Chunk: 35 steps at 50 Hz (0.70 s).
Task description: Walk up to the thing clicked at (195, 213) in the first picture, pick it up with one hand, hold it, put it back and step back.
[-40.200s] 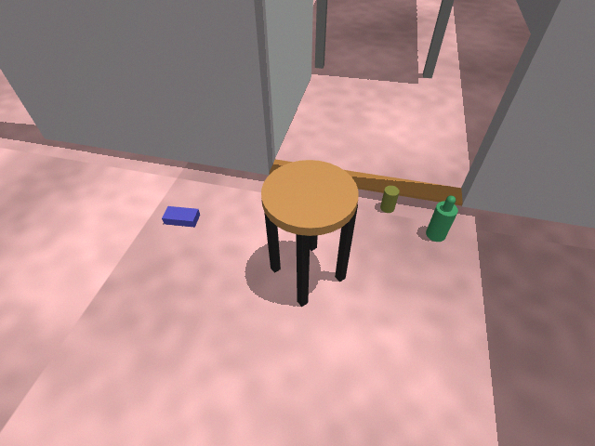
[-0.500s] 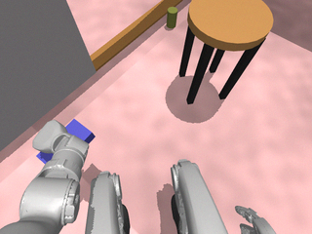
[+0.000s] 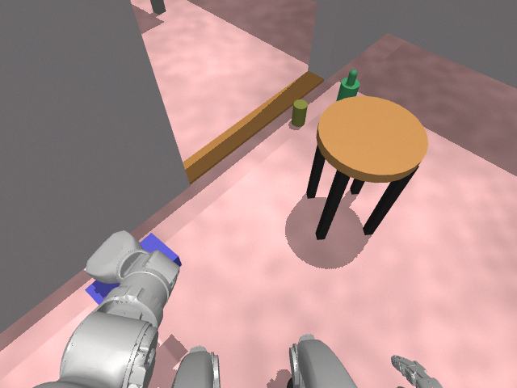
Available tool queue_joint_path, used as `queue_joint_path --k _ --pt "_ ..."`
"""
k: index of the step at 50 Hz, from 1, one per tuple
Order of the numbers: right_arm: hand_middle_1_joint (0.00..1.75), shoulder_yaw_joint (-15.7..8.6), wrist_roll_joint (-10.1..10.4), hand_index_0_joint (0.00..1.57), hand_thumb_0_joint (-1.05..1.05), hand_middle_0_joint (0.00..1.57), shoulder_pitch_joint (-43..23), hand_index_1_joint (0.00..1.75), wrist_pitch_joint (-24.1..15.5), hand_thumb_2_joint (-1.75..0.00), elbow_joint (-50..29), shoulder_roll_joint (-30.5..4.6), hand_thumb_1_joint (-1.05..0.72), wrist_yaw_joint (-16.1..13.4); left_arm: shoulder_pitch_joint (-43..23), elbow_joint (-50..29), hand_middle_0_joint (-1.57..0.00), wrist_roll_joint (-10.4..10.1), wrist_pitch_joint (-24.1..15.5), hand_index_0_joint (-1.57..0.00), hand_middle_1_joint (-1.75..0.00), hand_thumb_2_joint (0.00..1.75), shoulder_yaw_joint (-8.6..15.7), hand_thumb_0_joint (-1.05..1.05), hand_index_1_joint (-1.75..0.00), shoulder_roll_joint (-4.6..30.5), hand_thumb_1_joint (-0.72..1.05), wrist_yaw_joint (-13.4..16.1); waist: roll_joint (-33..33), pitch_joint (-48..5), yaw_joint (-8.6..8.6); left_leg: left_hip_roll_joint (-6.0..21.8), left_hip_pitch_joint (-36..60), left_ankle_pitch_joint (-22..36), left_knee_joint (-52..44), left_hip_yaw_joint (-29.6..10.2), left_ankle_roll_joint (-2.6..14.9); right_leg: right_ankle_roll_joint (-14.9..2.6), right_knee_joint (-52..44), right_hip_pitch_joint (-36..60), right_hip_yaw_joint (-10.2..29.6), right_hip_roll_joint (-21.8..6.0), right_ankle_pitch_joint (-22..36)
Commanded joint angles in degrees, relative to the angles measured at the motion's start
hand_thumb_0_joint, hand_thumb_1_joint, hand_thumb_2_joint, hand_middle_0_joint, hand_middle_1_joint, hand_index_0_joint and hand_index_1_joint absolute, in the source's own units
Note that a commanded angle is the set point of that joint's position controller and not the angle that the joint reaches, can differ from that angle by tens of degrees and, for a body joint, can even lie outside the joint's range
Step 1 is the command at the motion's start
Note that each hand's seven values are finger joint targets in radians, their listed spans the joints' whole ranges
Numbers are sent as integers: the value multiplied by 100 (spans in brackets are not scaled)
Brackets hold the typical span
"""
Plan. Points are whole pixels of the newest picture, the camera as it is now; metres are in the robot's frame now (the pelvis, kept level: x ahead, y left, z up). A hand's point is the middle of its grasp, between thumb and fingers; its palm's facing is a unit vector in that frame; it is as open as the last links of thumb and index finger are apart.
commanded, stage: lift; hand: left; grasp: from above
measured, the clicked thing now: (136, 276) +0.34 +0.22 -0.12
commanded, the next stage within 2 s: hold in 0.36 s
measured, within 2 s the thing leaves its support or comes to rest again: neither
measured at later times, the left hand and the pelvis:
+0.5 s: hand (112, 260) +0.33 +0.22 -0.01, palm faces -0.26 -0.39 -0.88, open 10.3 cm; pelvis +0.02 +0.01 +0.07, yaw +1 degrees
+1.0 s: hand (103, 244) +0.35 +0.22 +0.02, palm faces -0.23 -0.38 -0.89, open 10.5 cm; pelvis +0.04 +0.01 +0.09, yaw +0 degrees
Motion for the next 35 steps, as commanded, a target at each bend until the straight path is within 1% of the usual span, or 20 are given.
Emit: queue_joint_path --k 1,2,4,5,6,7,9,12,13,15,17,18,21,22,24,25,26,28,33,35 --pt "30 -301 23 20 0 20 263 30 -119 -90 -449 -845 -91 33 -2003 -1060 -106 158 54 -106 -72 75 66 0 -73 964 67 306 84 -2192 65 -356 1899 1626 -1156 294 240 58 -1506 1992 79 163 1878" --pt "30 -294 24 20 0 20 263 30 -98 -90 -488 -804 -91 42 -1961 -1181 -107 112 75 -106 -73 78 -44 0 -74 745 67 285 5 -2286 -6 -354 2057 1773 -1222 280 242 86 -1570 2140 72 157 2082" --pt "30 -321 30 20 0 20 346 30 -29 -90 -441 -815 -90 65 -1981 -1255 -106 104 142 -106 -76 80 56 0 -76 910 68 258 -98 -2353 25 -388 2140 1995 -1327 297 262 143 -1730 2448 150 132 2515" --pt "30 -330 14 20 0 20 365 30 -20 -90 -483 -827 -90 70 -2036 -1354 -106 67 136 -106 -76 80 58 0 -77 942 68 244 -146 -2363 39 -393 2194 1991 -1421 298 265 149 -1817 2603 155 124 2550" --pt "30 -324 18 20 0 20 377 30 -1 -90 -466 -813 -90 73 -1947 -1289 -106 50 174 -106 -76 81 -2 0 -76 803 69 218 -271 -2333 -20 -395 2238 2013 -1496 297 269 176 -1875 2713 160 109 2678" --pt "30 -321 20 20 0 20 403 30 17 -90 -462 -785 -90 70 -1903 -1240 -106 61 197 -105 -76 80 -3 0 -76 819 68 196 -315 -2228 8 -405 2269 2019 -1598 298 271 179 -1965 2777 172 103 2714" --pt "30 -325 31 20 0 20 416 30 31 -90 -470 -820 -90 70 -1789 -1156 -103 124 214 -103 -77 80 -25 0 -77 851 65 178 -421 -2090 48 -404 2382 1996 -1819 296 273 177 -2144 2954 155 123 2541" --pt "30 -335 15 20 0 20 487 30 43 -90 -413 -825 -90 76 -1719 -968 -104 175 254 -104 -80 81 -81 0 -80 692 69 154 -400 -1797 76 -416 2552 2047 -2105 310 261 149 -2334 2955 125 134 2500" --pt "30 -338 19 20 0 20 427 30 33 -90 -451 -847 -90 75 -1730 -1001 -105 172 241 -105 -80 82 -75 0 -81 722 69 167 -306 -1669 134 -415 2678 1992 -2254 319 246 115 -2437 2985 95 137 2319" --pt "30 -314 23 20 0 20 472 30 31 -90 -427 -834 -90 81 -1624 -833 -104 109 298 -104 -81 82 -132 0 -81 500 68 136 -405 -1613 90 -410 2796 2093 -2365 299 248 120 -2501 3029 75 135 2419" --pt "30 -314 35 20 0 20 480 30 19 -90 -460 -891 -90 99 -1707 -889 -103 132 314 -103 -84 85 -122 0 -84 608 68 110 -440 -1554 81 -419 2866 2093 -2463 305 272 140 -2635 3153 90 126 2453" --pt "30 -311 31 20 0 20 420 30 2 -90 -499 -874 -90 102 -1832 -1031 -104 98 279 -104 -83 87 -103 0 -84 640 68 133 -350 -1475 127 -427 2942 2057 -2535 316 269 119 -2708 3184 85 126 2382" --pt "30 -293 9 20 0 20 387 30 -9 -90 -465 -894 -91 118 -1881 -951 -104 197 261 -103 -85 90 -216 0 -87 534 68 139 -308 -1297 85 -407 3081 1903 -2745 316 254 84 -2838 3132 67 133 2120" --pt "30 -289 13 20 0 20 345 30 -6 -90 -489 -899 -90 121 -1910 -981 -105 240 245 -104 -86 92 -215 0 -87 603 70 135 -230 -1314 128 -422 3141 1866 -2803 338 248 79 -2905 3209 77 127 2047" --pt "30 -288 30 20 0 20 265 30 -7 -90 -551 -905 -90 132 -1875 -1112 -104 237 216 -102 -80 87 -216 0 -82 668 67 122 -258 -1373 188 -417 3286 1848 -2923 341 247 83 -3000 3416 68 123 1997" --pt "30 -276 29 20 0 20 258 30 -11 -90 -494 -904 -90 137 -1894 -1102 -103 227 233 -101 -78 86 -256 0 -80 607 65 83 -243 -1312 134 -414 3275 1798 -2982 323 241 84 -3003 3376 67 117 1941" --pt "30 -274 39 20 0 20 216 30 -9 -90 -538 -890 -90 138 -1983 -1222 -103 215 222 -101 -79 87 -278 0 -81 592 65 74 -157 -1248 182 -420 3362 1762 -3023 334 241 78 -3069 3365 69 112 1895" --pt "30 -246 45 20 0 20 147 30 -38 -90 -582 -911 -90 146 -1953 -1367 -101 215 210 -99 -80 87 -335 0 -82 610 63 56 -224 -1311 152 -396 3566 1742 -3153 286 230 79 -3117 3482 26 129 1844" --pt "30 -253 46 20 0 20 94 30 -18 -90 -558 -938 -91 159 -1895 -1286 -94 207 301 -91 -79 86 -310 0 -82 577 52 119 -231 -1280 215 -415 3750 1996 -3245 329 224 77 -3204 3647 37 129 2130" --pt "30 -235 42 20 0 20 85 30 -18 -90 -542 -940 -91 170 -1887 -1191 -94 186 359 -91 -82 89 -369 0 -85 463 52 132 -321 -1147 186 -416 3773 2039 -3284 322 238 83 -3262 3640 45 131 2193"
